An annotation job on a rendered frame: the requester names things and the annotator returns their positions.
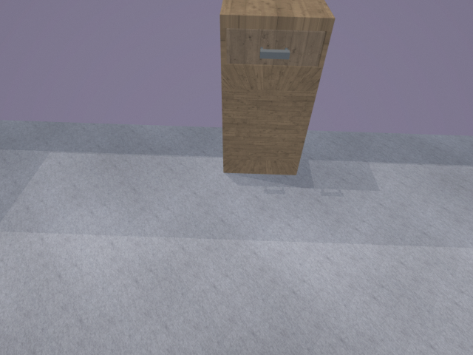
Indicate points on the handle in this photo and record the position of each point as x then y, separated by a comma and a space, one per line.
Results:
274, 54

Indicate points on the cabinet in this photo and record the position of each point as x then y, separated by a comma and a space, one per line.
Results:
266, 109

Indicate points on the drawer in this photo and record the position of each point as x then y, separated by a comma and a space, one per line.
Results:
243, 46

